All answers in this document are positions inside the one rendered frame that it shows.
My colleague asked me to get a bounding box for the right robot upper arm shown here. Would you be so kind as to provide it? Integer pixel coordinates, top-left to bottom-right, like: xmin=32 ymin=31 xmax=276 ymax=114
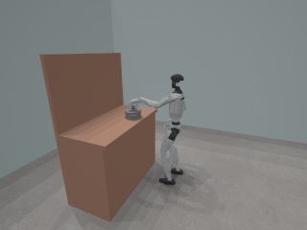
xmin=182 ymin=91 xmax=186 ymax=112

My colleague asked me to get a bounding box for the right robot thigh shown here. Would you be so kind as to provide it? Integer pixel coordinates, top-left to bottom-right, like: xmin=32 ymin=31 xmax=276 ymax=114
xmin=169 ymin=139 xmax=177 ymax=153

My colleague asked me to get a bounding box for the left robot forearm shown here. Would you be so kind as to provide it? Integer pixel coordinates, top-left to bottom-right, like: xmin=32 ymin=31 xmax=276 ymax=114
xmin=136 ymin=97 xmax=158 ymax=107

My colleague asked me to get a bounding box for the table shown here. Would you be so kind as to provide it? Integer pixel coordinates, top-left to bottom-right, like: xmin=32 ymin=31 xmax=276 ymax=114
xmin=39 ymin=53 xmax=157 ymax=222

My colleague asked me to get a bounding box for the pot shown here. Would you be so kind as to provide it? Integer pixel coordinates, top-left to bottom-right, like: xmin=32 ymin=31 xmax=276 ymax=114
xmin=125 ymin=112 xmax=141 ymax=120

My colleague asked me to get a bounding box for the left robot upper arm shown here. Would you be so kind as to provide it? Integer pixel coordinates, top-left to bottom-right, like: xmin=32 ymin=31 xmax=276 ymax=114
xmin=154 ymin=93 xmax=178 ymax=109

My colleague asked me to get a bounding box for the robot left hand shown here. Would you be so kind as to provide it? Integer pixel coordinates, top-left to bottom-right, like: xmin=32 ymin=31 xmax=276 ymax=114
xmin=128 ymin=99 xmax=139 ymax=110

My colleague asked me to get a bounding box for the humanoid robot torso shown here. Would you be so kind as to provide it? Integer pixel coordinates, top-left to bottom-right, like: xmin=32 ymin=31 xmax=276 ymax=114
xmin=169 ymin=91 xmax=184 ymax=134

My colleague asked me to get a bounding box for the robot right hand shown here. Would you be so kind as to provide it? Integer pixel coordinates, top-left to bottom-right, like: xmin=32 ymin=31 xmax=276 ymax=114
xmin=164 ymin=119 xmax=173 ymax=130

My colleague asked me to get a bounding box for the lid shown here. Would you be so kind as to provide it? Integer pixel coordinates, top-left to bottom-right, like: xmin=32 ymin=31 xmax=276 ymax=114
xmin=125 ymin=108 xmax=142 ymax=114

